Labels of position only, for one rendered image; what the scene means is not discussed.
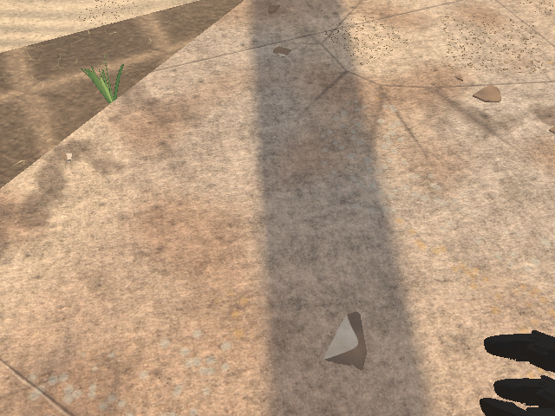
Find right robot hand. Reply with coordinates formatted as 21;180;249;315
480;330;555;416

